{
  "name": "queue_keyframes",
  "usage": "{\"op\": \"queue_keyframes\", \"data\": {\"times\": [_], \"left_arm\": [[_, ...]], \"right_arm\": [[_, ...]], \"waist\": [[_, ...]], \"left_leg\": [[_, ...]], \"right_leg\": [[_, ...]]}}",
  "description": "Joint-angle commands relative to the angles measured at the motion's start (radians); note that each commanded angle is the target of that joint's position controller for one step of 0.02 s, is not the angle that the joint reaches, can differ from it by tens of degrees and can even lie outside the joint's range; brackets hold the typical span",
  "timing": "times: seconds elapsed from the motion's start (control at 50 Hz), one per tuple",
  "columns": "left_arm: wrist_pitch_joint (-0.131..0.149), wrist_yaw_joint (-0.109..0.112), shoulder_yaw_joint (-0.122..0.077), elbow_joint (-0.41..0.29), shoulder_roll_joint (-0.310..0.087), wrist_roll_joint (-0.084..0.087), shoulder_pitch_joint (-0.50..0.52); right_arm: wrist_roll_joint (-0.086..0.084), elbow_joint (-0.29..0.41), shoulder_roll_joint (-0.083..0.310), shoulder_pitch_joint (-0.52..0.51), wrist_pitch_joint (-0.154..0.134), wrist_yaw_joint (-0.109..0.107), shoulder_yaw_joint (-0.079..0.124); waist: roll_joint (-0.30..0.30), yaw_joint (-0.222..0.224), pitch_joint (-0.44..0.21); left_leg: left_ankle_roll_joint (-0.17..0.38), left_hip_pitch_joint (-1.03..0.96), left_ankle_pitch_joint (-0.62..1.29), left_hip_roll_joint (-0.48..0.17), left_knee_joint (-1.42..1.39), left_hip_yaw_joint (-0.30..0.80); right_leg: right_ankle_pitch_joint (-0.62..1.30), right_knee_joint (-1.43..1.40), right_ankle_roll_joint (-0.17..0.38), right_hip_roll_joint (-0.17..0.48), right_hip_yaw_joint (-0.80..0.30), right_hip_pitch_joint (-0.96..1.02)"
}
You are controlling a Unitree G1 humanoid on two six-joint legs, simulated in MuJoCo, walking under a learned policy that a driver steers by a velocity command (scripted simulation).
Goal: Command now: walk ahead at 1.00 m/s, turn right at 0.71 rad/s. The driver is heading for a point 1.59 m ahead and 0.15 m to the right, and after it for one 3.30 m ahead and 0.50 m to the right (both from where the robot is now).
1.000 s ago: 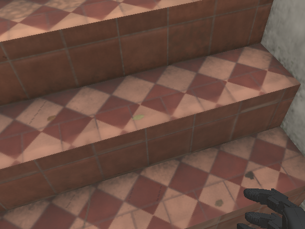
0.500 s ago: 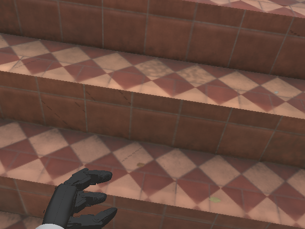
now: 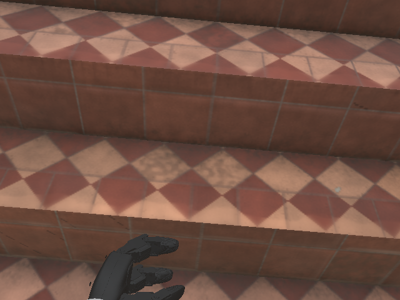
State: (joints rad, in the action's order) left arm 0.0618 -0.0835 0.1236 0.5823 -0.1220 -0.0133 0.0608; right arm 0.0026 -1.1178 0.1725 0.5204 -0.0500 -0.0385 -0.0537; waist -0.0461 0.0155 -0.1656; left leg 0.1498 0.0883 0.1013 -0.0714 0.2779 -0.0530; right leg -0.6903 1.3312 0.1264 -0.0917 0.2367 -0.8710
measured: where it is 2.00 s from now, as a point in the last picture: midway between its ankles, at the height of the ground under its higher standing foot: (278, 67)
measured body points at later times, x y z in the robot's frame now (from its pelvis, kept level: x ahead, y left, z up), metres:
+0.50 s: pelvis +0.24 +0.00 +0.27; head +0.21 +0.03 +0.71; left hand +0.52 +0.17 +0.21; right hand +0.27 -0.27 +0.18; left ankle +0.26 +0.09 -0.37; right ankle +0.15 -0.12 -0.21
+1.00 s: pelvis +0.43 -0.07 +0.37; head +0.45 -0.05 +0.82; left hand +0.35 +0.15 +0.22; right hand +0.75 -0.16 +0.40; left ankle +0.53 +0.04 -0.11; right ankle +0.31 -0.18 -0.36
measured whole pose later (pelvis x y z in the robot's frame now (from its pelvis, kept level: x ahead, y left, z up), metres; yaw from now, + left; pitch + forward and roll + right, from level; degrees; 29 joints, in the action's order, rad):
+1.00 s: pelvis +0.43 -0.07 +0.37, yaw +1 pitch +4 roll -1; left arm 0.08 0.05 0.03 1.06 -0.19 -0.02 -0.50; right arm -0.03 -0.41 0.05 -0.15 -0.04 0.07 -0.16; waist 0.02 0.03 -0.05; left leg 0.09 1.23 -0.40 -0.06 1.87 -0.05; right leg -0.28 0.30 -0.03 0.06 0.25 -0.01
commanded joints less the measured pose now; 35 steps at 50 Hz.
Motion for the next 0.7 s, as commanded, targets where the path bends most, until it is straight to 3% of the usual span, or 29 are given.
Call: {"op": "queue_keyframes", "data": {"times": [0.02, 0.04, 0.06, 0.08, 0.1, 0.12, 0.14, 0.16, 0.18, 0.22, 0.24, 0.26, 0.28, 0.3, 0.32, 0.34, 0.36, 0.38, 0.4, 0.44, 0.46, 0.48, 0.5, 0.54, 0.58, 0.62, 0.64, 0.68, 0.7], "left_arm": [[-0.031, 0.01, -0.129, 0.146, -0.301, -0.05, -0.46], [-0.039, 0.055, -0.113, 0.158, -0.224, -0.08, -0.444], [-0.024, 0.046, -0.048, 0.223, -0.009, -0.076, -0.443], [0.0, 0.025, -0.046, 0.256, 0.03, -0.051, -0.414], [0.004, 0.011, -0.037, 0.233, 0.072, -0.038, -0.242], [0.0, 0.024, -0.045, 0.213, 0.074, -0.04, -0.125], [0.0, 0.033, -0.059, 0.2, 0.013, -0.044, -0.09], [0.014, 0.052, -0.089, 0.179, -0.105, -0.033, -0.026], [0.026, 0.073, -0.104, 0.179, -0.159, -0.023, -0.021], [0.051, 0.087, -0.104, 0.218, -0.165, -0.029, -0.269], [0.054, 0.093, -0.108, 0.222, -0.151, -0.006, -0.34], [0.042, 0.107, -0.109, 0.244, -0.135, 0.014, -0.447], [0.021, 0.112, -0.11, 0.248, -0.14, 0.025, -0.47], [0.007, 0.118, -0.116, 0.248, -0.164, 0.018, -0.45], [0.032, 0.122, -0.174, 0.245, -0.35, 0.05, -0.567], [0.042, 0.105, -0.208, 0.158, -0.463, 0.024, -0.276], [0.045, 0.083, -0.193, 0.025, -0.382, 0.003, -0.106], [0.062, 0.051, -0.166, -0.009, -0.253, -0.003, -0.079], [0.057, 0.027, -0.169, -0.029, -0.182, 0.031, -0.17], [-0.017, 0.024, -0.136, -0.061, -0.123, -0.027, -0.229], [-0.048, 0.026, -0.126, -0.064, -0.134, -0.039, -0.232], [-0.058, 0.02, -0.111, -0.065, -0.129, -0.03, -0.245], [-0.054, 0.018, -0.091, -0.084, -0.105, -0.027, -0.214], [-0.029, 0.025, -0.066, -0.122, -0.061, -0.001, -0.167], [-0.013, 0.038, -0.052, -0.168, -0.094, -0.021, -0.107], [-0.018, 0.042, -0.034, -0.194, -0.096, -0.036, -0.048], [-0.026, 0.045, -0.034, -0.179, -0.105, -0.04, -0.102], [-0.016, 0.059, -0.101, -0.116, -0.222, -0.037, -0.31], [-0.001, 0.065, -0.132, -0.072, -0.245, -0.026, -0.478]], "right_arm": [[0.052, 0.334, 0.247, -0.389, -0.071, -0.002, 0.056], [0.075, 0.419, 0.106, -0.523, -0.109, 0.039, 0.028], [0.067, 0.559, -0.015, -0.638, -0.137, 0.096, -0.004], [0.067, 0.651, -0.083, -0.653, -0.145, 0.117, -0.032], [0.059, 0.716, -0.117, -0.574, -0.12, 0.132, -0.058], [0.047, 0.705, -0.118, -0.467, -0.102, 0.138, -0.072], [0.027, 0.733, -0.085, -0.446, -0.093, 0.132, -0.085], [0.046, 0.755, -0.015, -0.438, -0.079, 0.116, -0.085], [0.077, 0.733, 0.013, -0.456, -0.057, 0.086, -0.081], [0.072, 0.761, -0.028, -0.617, -0.042, 0.05, -0.097], [0.075, 0.833, -0.063, -0.708, -0.061, 0.044, -0.117], [0.086, 0.927, -0.1, -0.825, -0.073, 0.048, -0.136], [0.098, 0.987, -0.111, -0.88, -0.09, 0.058, -0.146], [0.113, 0.953, -0.073, -0.798, -0.104, 0.066, -0.127], [0.103, 0.929, -0.023, -0.565, -0.094, 0.052, -0.081], [0.065, 0.766, 0.131, -0.157, -0.076, 0.03, 0.016], [0.105, 0.608, 0.32, 0.099, -0.085, 0.019, 0.069], [0.081, 0.56, 0.281, -0.001, -0.075, 0.002, 0.076], [0.077, 0.601, 0.159, -0.219, -0.065, -0.001, 0.051], [0.036, 0.601, -0.048, -0.529, -0.035, 0.002, 0.01], [0.029, 0.574, -0.087, -0.562, -0.028, -0.002, -0.005], [0.035, 0.541, -0.086, -0.53, -0.03, -0.005, 0.0], [0.047, 0.499, -0.067, -0.46, -0.04, -0.007, 0.004], [0.074, 0.47, 0.016, -0.379, -0.037, -0.008, 0.029], [0.054, 0.479, 0.09, -0.379, -0.037, -0.01, 0.042], [0.028, 0.473, 0.152, -0.342, -0.029, -0.022, 0.054], [0.021, 0.485, 0.164, -0.373, -0.021, -0.026, 0.053], [0.044, 0.506, 0.247, -0.417, -0.048, -0.006, 0.06], [0.057, 0.538, 0.278, -0.501, -0.053, 0.004, 0.069]], "waist": [[0.335, 0.234, -0.196], [0.534, 0.192, -0.124], [0.321, 0.092, 0.066], [0.154, 0.009, 0.132], [0.084, -0.122, 0.236], [0.083, -0.213, 0.231], [0.027, -0.256, 0.215], [0.012, -0.293, 0.185], [0.025, -0.268, 0.161], [-0.039, -0.105, 0.253], [-0.034, -0.07, 0.305], [-0.064, -0.049, 0.259], [-0.114, -0.084, 0.144], [-0.175, -0.14, -0.099], [0.043, -0.206, -0.355], [0.122, -0.413, -0.378], [-0.394, -0.419, -0.459], [-0.614, -0.276, -0.402], [-0.365, -0.105, -0.252], [-0.059, 0.08, 0.093], [0.005, 0.117, 0.194], [0.068, 0.129, 0.254], [0.05, 0.106, 0.279], [0.089, 0.09, 0.264], [0.09, 0.1, 0.2], [0.077, 0.099, 0.116], [0.086, 0.126, 0.048], [0.026, 0.201, -0.13], [-0.024, 0.281, -0.184]], "left_leg": [[0.028, 0.38, 0.909, -0.052, 0.992, 0.103], [-0.073, 0.769, -0.178, 0.193, 1.688, 0.2], [-0.014, 0.994, -0.287, 0.157, 1.96, 0.26], [-0.023, 1.132, -0.442, 0.183, 2.152, 0.226], [-0.066, 1.25, -0.7, 0.165, 2.203, 0.145], [-0.073, 1.236, -0.73, 0.101, 2.162, 0.215], [-0.091, 1.062, -0.69, 0.05, 1.919, 0.161], [-0.131, 0.806, -0.494, 0.045, 1.721, 0.073], [-0.156, 0.711, -0.367, 0.075, 1.882, 0.025], [-0.169, 1.126, -0.542, 0.065, 2.144, 0.079], [-0.175, 1.307, -0.682, 0.041, 2.025, 0.111], [-0.159, 1.305, -0.81, 0.025, 1.851, 0.137], [-0.138, 1.055, -0.821, 0.015, 1.377, 0.06], [-0.099, 0.417, -0.604, 0.068, 1.016, -0.036], [-0.097, -0.015, -0.915, 0.18, 0.935, -0.024], [-0.035, -0.123, -0.974, 0.102, 0.789, 0.213], [0.086, -0.311, -0.667, -0.078, 0.604, 0.607], [0.146, -0.257, -0.214, -0.171, 0.479, 0.778], [0.12, -0.116, -0.223, -0.192, 0.509, 0.713], [0.026, 0.313, -0.477, -0.175, 0.505, 0.479], [-0.007, 0.578, -0.617, -0.146, 0.449, 0.372], [-0.013, 0.681, -0.627, -0.136, 0.435, 0.312], [0.016, 0.639, -0.533, -0.155, 0.353, 0.318], [0.024, 0.558, -0.468, -0.145, 0.312, 0.305], [0.02, 0.525, -0.396, -0.078, 0.208, 0.23], [0.051, 0.476, -0.251, -0.094, 0.102, 0.275], [0.025, 0.52, -0.011, -0.047, 0.136, 0.185], [0.063, 0.32, 0.699, -0.057, 0.362, 0.18], [0.078, 0.248, 0.754, -0.078, 0.515, 0.217]], "right_leg": [[0.159, -0.678, 0.21, 0.114, -0.739, 0.734], [0.271, -0.897, 0.322, 0.234, -1.13, 0.761], [0.33, -0.802, 0.216, 0.182, -0.971, 0.627], [0.564, -0.738, 0.188, 0.164, -0.813, 0.623], [0.732, -0.682, 0.088, 0.138, -0.595, 0.552], [0.651, -0.711, 0.036, 0.145, -0.541, 0.477], [0.548, -0.832, -0.007, 0.095, -0.425, 0.326], [0.578, -0.984, 0.034, 0.094, -0.466, 0.074], [0.648, -1.027, 0.113, 0.156, -0.585, -0.061], [0.608, -1.031, 0.147, 0.219, -0.674, 0.252], [0.681, -0.995, 0.126, 0.214, -0.663, 0.426], [0.885, -0.978, 0.076, 0.202, -0.606, 0.523], [1.166, -0.954, 0.032, 0.117, -0.483, 0.512], [1.473, -0.884, 0.017, 0.057, -0.371, 0.337], [1.754, -0.918, 0.07, 0.141, -0.607, 0.342], [2.166, -0.614, 0.06, 0.202, -0.619, 0.423], [1.564, -0.152, -0.04, 0.014, -0.459, 0.266], [0.645, 0.234, -0.079, -0.086, -0.496, 0.15], [0.591, 0.481, -0.099, -0.085, -0.539, -0.036], [0.52, 0.682, -0.085, -0.047, -0.416, -0.179], [0.53, 0.715, -0.076, -0.01, -0.355, -0.09], [0.544, 0.744, -0.074, -0.007, -0.355, -0.057], [0.488, 0.855, -0.075, -0.015, -0.344, -0.137], [0.529, 0.876, -0.073, 0.001, -0.398, -0.246], [0.587, 0.585, -0.117, 0.051, -0.301, -0.166], [0.573, 0.302, -0.148, 0.122, -0.146, -0.02], [0.548, 0.097, -0.14, 0.101, -0.087, 0.233], [0.46, -0.263, -0.076, 0.071, -0.072, 0.58], [0.553, -0.514, -0.033, 0.115, -0.15, 0.709]]}}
